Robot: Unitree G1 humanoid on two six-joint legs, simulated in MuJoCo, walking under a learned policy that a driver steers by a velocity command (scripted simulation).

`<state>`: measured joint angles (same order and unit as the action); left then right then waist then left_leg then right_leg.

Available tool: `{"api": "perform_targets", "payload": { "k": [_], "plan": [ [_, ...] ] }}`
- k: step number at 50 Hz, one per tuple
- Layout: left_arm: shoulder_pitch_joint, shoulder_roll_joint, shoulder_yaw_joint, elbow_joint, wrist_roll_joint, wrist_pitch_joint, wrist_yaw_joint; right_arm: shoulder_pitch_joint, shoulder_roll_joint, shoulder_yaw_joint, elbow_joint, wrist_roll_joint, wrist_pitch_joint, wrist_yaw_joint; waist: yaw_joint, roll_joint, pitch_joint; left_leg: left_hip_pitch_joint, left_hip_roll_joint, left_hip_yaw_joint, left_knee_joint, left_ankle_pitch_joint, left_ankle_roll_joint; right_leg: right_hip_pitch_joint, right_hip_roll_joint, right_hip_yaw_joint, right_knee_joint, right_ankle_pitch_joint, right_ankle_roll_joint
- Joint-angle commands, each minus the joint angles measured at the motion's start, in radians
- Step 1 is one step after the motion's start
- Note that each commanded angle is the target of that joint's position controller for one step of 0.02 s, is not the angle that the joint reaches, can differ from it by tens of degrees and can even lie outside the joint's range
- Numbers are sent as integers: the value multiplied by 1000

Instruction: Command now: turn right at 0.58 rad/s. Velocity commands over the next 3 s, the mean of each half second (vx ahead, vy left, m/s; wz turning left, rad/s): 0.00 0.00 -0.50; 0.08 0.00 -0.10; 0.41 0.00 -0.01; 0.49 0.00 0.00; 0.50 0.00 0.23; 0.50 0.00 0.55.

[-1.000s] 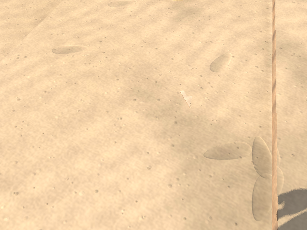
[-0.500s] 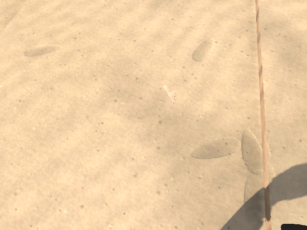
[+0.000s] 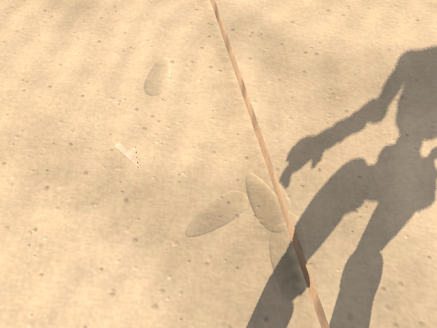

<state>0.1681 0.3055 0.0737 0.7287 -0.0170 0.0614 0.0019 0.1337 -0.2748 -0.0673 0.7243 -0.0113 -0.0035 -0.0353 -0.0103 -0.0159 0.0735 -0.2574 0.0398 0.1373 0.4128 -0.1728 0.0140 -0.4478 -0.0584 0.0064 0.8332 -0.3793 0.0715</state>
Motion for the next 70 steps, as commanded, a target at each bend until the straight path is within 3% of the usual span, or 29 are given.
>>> {"api": "perform_targets", "payload": {
  "k": [1, 3, 4, 5, 6, 7, 9, 17, 24, 27, 28, 29, 30, 32, 40, 41, 45, 46, 48, 50, 51, 52, 53, 54, 57, 59, 63, 67, 70],
  "plan": [
    [27, 96, 26, -79, -1, -6, -17, -45, -195, -51, -61, 18, -7, 5, 14, 158, -158, 121, 278, -169, -90, 226, 204, 90, 10, -46, -124, 34, -36],
    [85, 102, 36, -65, 1, -4, -20, -42, -182, -49, -45, 36, -1, 7, 48, 138, -160, 74, 245, -109, 14, 163, 129, 222, 48, -73, -316, 164, -87],
    [121, 145, 53, -59, 4, -5, -10, 18, -146, -41, -20, 29, 1, 12, 47, 47, -153, -20, 194, -42, 140, 52, 49, 331, 28, 3, -417, 305, -128],
    [142, 270, 80, -82, 6, -8, 14, 20, -75, -17, -55, -23, 3, 19, 14, -277, -150, -300, 54, 58, 468, -364, -69, 480, -243, 380, -460, 672, -252],
    [126, 284, 74, -114, 45, -30, 4, -76, -96, -23, -95, -17, 0, 9, 66, -256, -166, -410, -41, -114, 679, -525, -87, 391, -346, 536, -489, 707, -432],
    [104, 244, 65, -114, 50, -52, -3, -95, -135, -35, -92, 4, 3, 4, 68, -148, -164, -420, -18, -180, 755, -460, -72, 371, -295, 456, -505, 615, -416],
    [20, 185, 51, -119, 14, -65, 5, -57, -148, -46, -60, 6, 6, -10, 18, -84, -138, -430, 6, -206, 726, -296, -61, 362, -194, 348, -496, 483, -308],
    [31, 158, 34, -139, 15, -47, 38, -54, -107, -34, -58, 14, 0, 2, 24, -118, -171, -331, -26, -207, 518, -147, -108, 387, -139, 317, -475, 524, -295],
    [7, 150, 22, -130, 26, -36, 21, -49, -107, -26, -57, 21, -7, 22, 44, -136, -133, -125, -26, -182, 292, -195, -90, 277, -134, 364, -446, 486, -301],
    [-23, 112, 4, -119, 10, -37, 19, 7, -84, -20, -38, 13, -22, 35, -9, -108, -130, 36, -31, -164, -20, 26, -56, 244, -90, 361, -403, 462, -248],
    [12, 90, -3, -110, 17, -44, 20, 17, -107, -21, -40, -3, -28, 34, 0, -70, -145, 133, 19, -210, -64, 168, -35, 204, -56, 345, -392, 370, -197],
    [62, 66, -10, -103, 43, -52, 19, 32, -177, -31, -52, -17, -29, 29, 38, 70, -177, 215, 156, -329, -41, 404, 17, 150, 29, 263, -289, 195, -137],
    [98, 55, -9, -98, 35, -58, 19, -19, -171, -25, -41, -20, -25, 31, 89, 200, -161, 132, 212, -385, -32, 389, 125, 153, 93, 165, -299, 21, -88],
    [37, 94, -2, -88, 41, -55, 24, -63, -97, -4, -48, -9, -33, 40, 50, 169, -132, 71, 142, -350, -56, 156, 109, 221, 67, 150, -340, 114, -54],
    [53, 55, -4, -45, 31, -47, 28, -2, -92, 13, -12, 0, -43, 31, 8, 54, -122, 94, 39, -246, -15, -14, 36, 243, 63, 165, -376, 231, -66],
    [68, 32, -17, -25, 48, -45, 9, 5, -106, 11, 5, -20, -5, 33, 11, 20, -84, 88, 58, -277, -43, -96, 43, 228, 80, 154, -394, 188, -80],
    [74, 31, -16, -20, 60, -53, -11, 66, -166, -11, 32, -14, 36, 43, -13, 148, 25, 65, 145, -445, -171, -581, 140, 88, 129, 40, -246, -66, -119],
    [56, 60, -1, -34, -15, -80, 8, 50, -157, -8, 16, 34, 1, 24, -13, 175, 42, 62, 197, -504, -193, -589, 177, 44, 97, 18, -202, -65, -109],
    [42, 41, -7, -39, -8, -118, 19, 66, -168, -8, 36, 43, -32, 14, -8, 167, 63, 33, 236, -545, -206, -532, 203, 64, 57, 17, -222, -35, -110],
    [150, 37, -2, 3, 1, -140, 12, -4, -154, -4, 22, 42, -38, 19, 55, 153, 31, -73, 166, -433, -154, -419, 159, 271, 61, 15, -345, 19, -134],
    [236, 60, 9, 35, 4, -145, 8, -66, -105, 9, -4, 37, -43, 21, 95, 100, 23, -133, 83, -325, -45, -312, 111, 355, 38, 86, -400, 14, -156],
    [321, 129, 30, 65, 1, -150, 7, -95, -42, 27, -36, 30, -59, 25, 104, -99, 0, -256, -46, -160, 209, -204, 39, 469, -68, 308, -495, -43, -220],
    [374, 196, 50, 61, 3, -152, -4, -97, -69, 22, -58, 32, -81, 25, 131, -252, -16, -421, -92, -130, 430, -274, 7, 583, -237, 600, -601, 41, -329],
    [378, 156, 38, 58, 13, -159, -5, -88, -117, 7, -56, 46, -93, 29, 120, -193, -8, -545, -65, -195, 621, -412, 13, 635, -293, 660, -602, 142, -378],
    [336, 90, 15, 49, 14, -157, -6, -73, -102, 9, -41, 47, -101, 55, 83, -47, -4, -672, 30, -202, 713, -236, 51, 686, -243, 446, -599, 288, -318],
    [327, 54, 0, 52, 12, -139, -3, -107, -72, 16, -52, 37, -98, 75, 77, -71, 1, -610, 48, -162, 613, -140, 29, 620, -187, 318, -638, 401, -278],
    [310, 99, 5, 45, 5, -126, 20, -200, -15, 41, -88, 27, -99, 96, 91, -73, 25, -423, 8, -93, 319, 72, -24, 439, -119, 160, -696, 434, -256],
    [320, 135, 17, 64, -2, -137, 20, -232, -66, 27, -114, 39, -95, 92, 74, -109, 53, -276, -18, -110, 162, 197, -2, 393, -163, 136, -723, 437, -234],
    [293, 149, 27, 69, -3, -132, 20, -154, -117, 2, -106, 33, -94, 83, 8, -118, -20, -171, -49, -100, 130, 144, 54, 485, -178, 102, -580, 769, -195]
  ]
}}
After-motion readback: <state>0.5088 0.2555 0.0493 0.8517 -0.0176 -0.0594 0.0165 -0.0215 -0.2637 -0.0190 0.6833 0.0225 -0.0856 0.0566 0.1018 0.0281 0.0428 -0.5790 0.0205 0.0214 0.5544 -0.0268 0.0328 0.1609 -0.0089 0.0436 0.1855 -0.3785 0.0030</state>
